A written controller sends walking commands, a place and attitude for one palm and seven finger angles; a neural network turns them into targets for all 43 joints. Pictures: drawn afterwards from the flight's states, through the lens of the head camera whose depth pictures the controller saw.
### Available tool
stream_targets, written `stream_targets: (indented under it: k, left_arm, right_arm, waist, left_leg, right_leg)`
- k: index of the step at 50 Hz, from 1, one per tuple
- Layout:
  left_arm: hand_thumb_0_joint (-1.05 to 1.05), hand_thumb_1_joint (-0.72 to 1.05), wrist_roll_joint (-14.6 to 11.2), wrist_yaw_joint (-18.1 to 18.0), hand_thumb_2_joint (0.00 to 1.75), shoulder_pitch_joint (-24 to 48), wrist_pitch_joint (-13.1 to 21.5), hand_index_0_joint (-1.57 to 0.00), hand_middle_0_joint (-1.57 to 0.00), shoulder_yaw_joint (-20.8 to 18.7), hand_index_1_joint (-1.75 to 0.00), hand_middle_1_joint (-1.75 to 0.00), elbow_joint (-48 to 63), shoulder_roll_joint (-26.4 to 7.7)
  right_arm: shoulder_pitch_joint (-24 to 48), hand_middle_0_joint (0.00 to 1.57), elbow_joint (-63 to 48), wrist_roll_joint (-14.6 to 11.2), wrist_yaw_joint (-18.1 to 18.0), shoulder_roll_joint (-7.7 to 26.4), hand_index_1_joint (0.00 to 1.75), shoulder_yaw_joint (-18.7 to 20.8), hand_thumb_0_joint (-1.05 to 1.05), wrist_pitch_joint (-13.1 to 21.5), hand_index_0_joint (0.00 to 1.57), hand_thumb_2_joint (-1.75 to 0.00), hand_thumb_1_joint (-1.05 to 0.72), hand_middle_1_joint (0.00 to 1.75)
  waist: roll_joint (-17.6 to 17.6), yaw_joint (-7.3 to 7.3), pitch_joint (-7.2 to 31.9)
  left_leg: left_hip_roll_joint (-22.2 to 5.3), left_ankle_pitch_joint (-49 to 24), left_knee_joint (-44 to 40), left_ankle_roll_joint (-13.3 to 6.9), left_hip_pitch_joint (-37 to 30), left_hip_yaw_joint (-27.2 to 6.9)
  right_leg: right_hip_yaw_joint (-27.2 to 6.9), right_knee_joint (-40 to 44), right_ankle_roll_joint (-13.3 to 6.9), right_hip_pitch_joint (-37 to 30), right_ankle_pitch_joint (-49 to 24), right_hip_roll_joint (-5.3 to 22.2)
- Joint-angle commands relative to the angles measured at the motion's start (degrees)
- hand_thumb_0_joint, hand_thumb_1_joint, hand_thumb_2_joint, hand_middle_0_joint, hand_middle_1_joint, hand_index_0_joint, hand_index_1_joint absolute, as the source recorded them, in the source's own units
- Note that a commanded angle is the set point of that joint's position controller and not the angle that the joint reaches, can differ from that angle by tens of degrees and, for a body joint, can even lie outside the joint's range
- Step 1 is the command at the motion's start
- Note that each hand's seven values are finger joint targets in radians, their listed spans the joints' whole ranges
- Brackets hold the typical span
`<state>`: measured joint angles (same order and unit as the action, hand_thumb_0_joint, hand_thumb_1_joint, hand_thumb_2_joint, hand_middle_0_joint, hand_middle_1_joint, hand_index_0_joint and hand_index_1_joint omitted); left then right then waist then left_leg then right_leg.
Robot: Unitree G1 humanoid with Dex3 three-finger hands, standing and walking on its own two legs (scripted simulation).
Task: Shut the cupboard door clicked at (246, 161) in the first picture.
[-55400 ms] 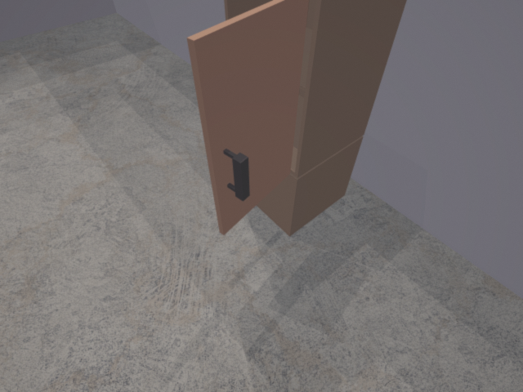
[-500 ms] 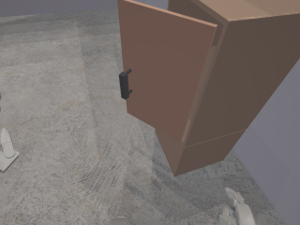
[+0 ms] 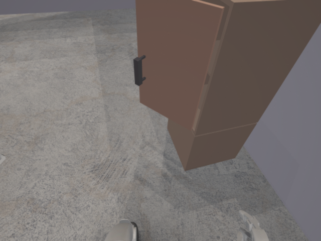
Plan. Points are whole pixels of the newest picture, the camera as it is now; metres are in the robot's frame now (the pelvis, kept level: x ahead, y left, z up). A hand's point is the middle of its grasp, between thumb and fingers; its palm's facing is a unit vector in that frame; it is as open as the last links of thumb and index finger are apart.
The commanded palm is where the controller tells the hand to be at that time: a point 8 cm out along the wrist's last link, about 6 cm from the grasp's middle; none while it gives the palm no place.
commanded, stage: stop stepping back and stand still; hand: left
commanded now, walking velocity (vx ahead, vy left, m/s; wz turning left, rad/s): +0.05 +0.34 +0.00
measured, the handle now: (141, 70) +0.86 +0.11 -0.06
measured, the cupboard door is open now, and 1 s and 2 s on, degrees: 37 37 37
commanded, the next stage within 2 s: let the arm hang, fingers relaxed in 1.00 s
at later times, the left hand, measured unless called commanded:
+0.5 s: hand out of the picture +0.19 +0.28 +0.22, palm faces +0.38 -0.81 -0.44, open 7.4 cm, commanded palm +0.12 +0.33 +0.21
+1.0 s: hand out of the picture +0.20 +0.32 +0.20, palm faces +0.33 -0.82 -0.46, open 7.4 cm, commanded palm +0.15 +0.36 +0.21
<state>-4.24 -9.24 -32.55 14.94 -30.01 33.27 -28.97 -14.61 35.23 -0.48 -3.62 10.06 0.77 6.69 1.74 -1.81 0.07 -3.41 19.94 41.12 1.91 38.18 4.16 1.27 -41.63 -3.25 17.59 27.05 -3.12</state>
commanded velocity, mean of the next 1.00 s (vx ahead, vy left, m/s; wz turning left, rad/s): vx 0.06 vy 0.00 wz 0.00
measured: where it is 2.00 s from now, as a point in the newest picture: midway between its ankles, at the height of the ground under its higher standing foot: outside the picture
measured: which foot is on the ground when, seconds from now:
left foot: up 0.00-0.22, down 0.24-1.00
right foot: down 0.00-1.00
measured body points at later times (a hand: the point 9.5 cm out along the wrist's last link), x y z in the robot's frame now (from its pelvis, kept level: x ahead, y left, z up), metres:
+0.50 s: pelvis -0.04 +0.04 +0.02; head -0.04 +0.06 +0.47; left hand +0.16 +0.32 +0.24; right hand +0.08 -0.19 -0.06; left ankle -0.05 +0.17 -0.71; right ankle -0.06 -0.03 -0.71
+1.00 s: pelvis -0.03 +0.08 +0.03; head -0.02 +0.09 +0.48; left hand +0.18 +0.36 +0.23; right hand +0.12 -0.17 -0.05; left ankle -0.02 +0.17 -0.71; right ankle -0.06 -0.03 -0.71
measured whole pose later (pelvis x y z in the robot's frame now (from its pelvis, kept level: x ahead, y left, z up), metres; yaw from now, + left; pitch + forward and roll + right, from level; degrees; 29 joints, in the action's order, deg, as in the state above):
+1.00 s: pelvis -0.03 +0.08 +0.03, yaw -7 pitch +2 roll -1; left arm -3.3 -9.9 -32.5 12.4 -25.4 29.2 -25.3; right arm -10.3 34.4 -0.4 -3.8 9.8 -1.6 4.8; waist 1.1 -0.6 0.5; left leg -1.1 15.0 29.0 -1.4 15.7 4.4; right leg 1.4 -26.6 -0.5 13.3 14.9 -1.0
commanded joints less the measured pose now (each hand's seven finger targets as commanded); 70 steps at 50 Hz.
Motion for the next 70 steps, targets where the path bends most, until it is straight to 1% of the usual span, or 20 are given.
stream_targets:
  k: [1,5,9,10,12,13,15,19,22,25,26,30,33,35,37,54,55,57,64,70]
  left_arm:
    - [0.0,0.9,-0.1,-1.8,0.9,3.8,1.1,-0.2,-0.2,-4.2,-0.3,-0.3,4.5,-7.9]
    - [0.0,0.9,1.1,-2.4,0.9,16.2,0.4,-0.2,-0.2,1.0,-0.3,-0.3,-3.5,-5.5]
    - [0.0,0.9,3.2,-2.9,0.9,19.2,-0.4,-0.2,-0.2,5.5,-0.3,-0.3,-7.6,-2.2]
    - [0.0,0.9,2.8,-2.7,0.9,18.8,-0.3,-0.2,-0.2,6.4,-0.3,-0.3,-4.7,-1.6]
    - [0.0,0.9,2.7,-2.8,0.9,16.9,0.7,-0.2,-0.2,4.4,-0.3,-0.3,4.6,-3.4]
    - [0.0,0.9,2.4,-2.6,0.9,15.1,1.1,-0.2,-0.2,2.1,-0.3,-0.3,7.8,-5.3]
    - [0.0,0.9,2.4,-2.1,0.9,11.6,1.2,-0.2,-0.2,-3.8,-0.3,-0.3,11.9,-10.4]
    - [0.0,0.9,2.5,-2.2,0.9,8.1,0.6,-0.2,-0.2,-1.8,-0.3,-0.3,10.6,-5.9]
    - [0.0,0.9,2.1,-2.4,0.9,5.2,-0.2,-0.2,-0.2,-2.4,-0.3,-0.3,4.1,-5.2]
    - [0.0,0.9,1.3,-2.8,0.9,0.9,-0.9,-0.2,-0.2,-3.4,-0.3,-0.3,-1.2,-5.8]
    - [0.0,0.9,1.2,-3.0,0.9,-0.1,-0.9,-0.2,-0.2,-2.5,-0.3,-0.3,-0.9,-5.3]
    - [0.0,0.9,1.7,-3.2,0.9,-1.0,-0.4,-0.2,-0.2,-3.4,-0.3,-0.3,0.7,-6.1]
    - [0.0,0.9,1.4,-3.0,0.9,0.5,-0.1,-0.2,-0.2,-1.6,-0.3,-0.3,6.7,-5.5]
    - [0.0,0.9,1.7,-2.6,0.9,3.1,0.4,-0.2,-0.2,-2.2,-0.3,-0.3,10.8,-7.5]
    - [0.0,0.9,2.3,-2.7,0.9,4.0,0.4,-0.2,-0.2,-1.7,-0.3,-0.3,11.9,-6.4]
    - [0.0,0.9,1.0,-1.6,0.9,2.8,-1.3,-0.2,-0.2,0.1,-0.3,-0.3,4.6,-3.7]
    - [0.0,0.9,3.8,5.8,0.9,8.3,-8.1,-0.2,-0.2,26.3,-0.3,-0.3,-37.4,7.7]
    - [0.0,0.9,5.0,8.1,0.9,8.8,-15.2,-0.2,-0.2,24.0,-0.3,-0.3,-39.5,6.7]
    - [0.0,0.9,5.8,8.1,0.9,15.7,-15.1,-0.2,-0.2,26.8,-0.3,-0.3,-61.1,7.8]
    - [0.0,0.9,5.4,7.6,0.9,14.9,-15.1,-0.2,-0.2,28.0,-0.3,-0.3,-76.3,8.5]
  right_arm:
    - [5.5,0.2,-5.0,1.1,-0.1,8.1,0.3,1.6,0.0,0.8,0.2,-0.9,-0.9,0.3]
    - [6.4,0.2,-4.4,0.4,-2.2,9.4,0.3,1.7,0.0,2.1,0.2,-0.9,-0.9,0.3]
    - [4.7,0.2,-3.4,0.4,-3.0,9.4,0.3,1.6,0.0,3.9,0.2,-0.9,-0.9,0.3]
    - [4.9,0.2,-4.1,0.3,-3.1,10.3,0.3,2.1,0.0,4.7,0.2,-0.9,-0.9,0.3]
    - [5.4,0.2,-6.3,0.3,-2.6,11.8,0.3,2.2,0.0,4.8,0.2,-0.9,-0.9,0.3]
    - [5.4,0.2,-7.1,0.2,-2.2,11.2,0.3,2.1,0.0,4.8,0.2,-0.9,-0.9,0.3]
    - [6.0,0.2,-5.8,0.9,-1.6,9.3,0.3,1.3,0.0,4.8,0.2,-0.9,-0.9,0.3]
    - [7.0,0.2,-6.5,0.9,-0.7,8.9,0.3,0.6,0.0,4.5,0.2,-0.9,-0.9,0.3]
    - [5.9,0.2,-7.1,0.6,-0.5,9.2,0.3,0.9,0.0,2.9,0.2,-0.9,-0.9,0.3]
    - [4.0,0.2,-6.4,0.0,0.4,8.4,0.3,1.7,0.0,1.0,0.2,-0.9,-0.9,0.3]
    - [4.5,0.2,-6.8,-0.2,0.7,7.8,0.3,1.6,0.0,0.2,0.2,-0.9,-0.9,0.3]
    - [6.2,0.2,-7.0,-0.3,0.1,7.4,0.3,0.8,0.0,-0.8,0.2,-0.9,-0.9,0.3]
    - [7.1,0.2,-7.5,0.1,-1.1,8.5,0.3,1.3,0.0,-0.4,0.2,-0.9,-0.9,0.3]
    - [7.4,0.2,-7.6,-0.2,-1.5,9.2,0.3,1.5,0.0,0.4,0.2,-0.9,-0.9,0.3]
    - [7.8,0.2,-7.4,0.6,-1.7,8.6,0.3,0.8,0.0,1.1,0.2,-0.9,-0.9,0.3]
    - [7.1,0.2,-8.5,0.1,-1.3,8.3,0.3,0.5,0.0,-0.6,0.2,-0.9,-0.9,0.3]
    - [12.5,0.2,1.7,-1.4,3.8,14.3,0.3,2.9,0.0,4.5,0.2,-0.9,-0.9,0.3]
    - [6.8,0.2,2.4,0.1,4.1,16.0,0.3,3.8,0.0,0.1,0.2,-0.9,-0.9,0.3]
    - [4.9,0.2,5.5,1.8,3.5,11.7,0.3,0.8,0.0,-5.6,0.2,-0.9,-0.9,0.3]
    - [3.6,0.2,12.0,2.0,3.0,10.0,0.3,0.1,0.0,-6.8,0.2,-0.9,-0.9,0.3]
  waist:
    - [6.2,1.25,2.4]
    - [7.2,0.18,-3.0]
    - [3.9,1.06,-1.8]
    - [0.4,1.03,-0.7]
    - [-10.6,1.55,3.5]
    - [-9.5,1.9,4.9]
    - [-14.3,1.53,4.9]
    - [-16.3,1.23,-1.3]
    - [-10.1,0.59,-0.9]
    - [4.5,0.65,4.8]
    - [6.0,1.08,5.2]
    - [6.9,0.84,7.0]
    - [-2.9,1.32,8.8]
    - [-7.4,2.05,8.3]
    - [-12.3,1.89,4.3]
    - [-4.9,1.26,6.2]
    - [-4.1,-0.68,0.5]
    - [-5.4,0.19,3.0]
    - [9.3,0.9,3.4]
    - [-7.2,1.78,2.7]
  left_leg:
    - [3.8,1.8,26.2,0.2,-2.9,-7.8]
    - [0.3,0.9,8.2,-1.2,-13.5,-6.6]
    - [3.2,2.1,-14.0,-4.4,-27.3,-0.7]
    - [0.8,2.1,-18.9,-5.2,-29.0,-2.7]
    - [-10.1,-3.5,-22.7,-9.0,-34.1,-16.5]
    - [-12.6,-11.5,-23.2,-8.9,-34.9,-16.7]
    - [-12.2,0.0,-28.1,-8.2,-26.6,-15.1]
    - [-11.4,11.3,-27.0,-7.0,-15.2,-8.7]
    - [-6.0,7.5,-19.0,-4.8,-12.1,-4.1]
    - [1.3,0.3,-1.5,-1.7,-10.9,0.7]
    - [2.0,4.5,2.7,-1.2,-8.1,-1.3]
    - [0.9,-0.9,-10.3,-1.8,-14.9,-2.6]
    - [-4.3,-28.2,-17.2,-3.8,-28.0,-6.7]
    - [-7.0,-20.4,-18.8,-4.7,-26.8,-9.1]
    - [-6.6,-18.2,-21.2,-4.7,-22.2,-10.2]
    - [-3.4,-12.3,-19.3,-2.9,-22.1,-5.3]
    - [-4.1,-24.0,-10.9,-2.4,-23.4,-4.8]
    - [-4.7,-23.3,-11.9,-2.5,-24.8,-4.6]
    - [-1.4,-12.9,-12.4,-4.3,-23.6,-7.3]
    - [-1.7,-9.6,-17.4,-3.8,-24.5,-7.1]
  right_leg:
    - [-31.3,32.3,-5.1,9.0,7.9,21.9]
    - [-18.0,25.6,-2.6,8.6,-2.2,16.8]
    - [-13.7,23.6,-0.1,7.1,1.4,11.5]
    - [-12.6,19.7,0.6,5.3,-2.1,9.8]
    - [-6.1,6.6,3.4,7.9,-11.3,3.8]
    - [-2.2,3.5,4.5,8.0,-13.5,2.9]
    - [0.2,0.8,4.9,3.6,-8.3,2.9]
    - [2.5,8.5,3.6,-5.5,-10.1,2.6]
    - [-2.1,15.5,1.5,-10.8,-12.4,4.2]
    - [-22.1,23.2,-4.4,-13.2,-21.5,17.1]
    - [-24.2,24.3,-5.8,-15.8,-27.3,20.1]
    - [-10.3,15.8,-3.2,-16.8,-45.3,15.8]
    - [-3.1,11.2,3.2,-9.1,-33.7,7.6]
    - [-2.8,13.2,4.2,-7.4,-20.5,5.3]
    - [-0.9,12.5,3.8,-8.4,-20.7,4.4]
    - [-4.3,17.3,3.0,-9.4,-26.7,5.8]
    - [0.2,12.7,2.1,0.7,-30.5,8.7]
    - [-2.8,12.9,1.6,1.3,-23.4,8.4]
    - [-7.0,15.5,-0.2,-0.1,-17.4,9.5]
    - [-6.7,18.0,0.3,-3.6,-13.7,7.6]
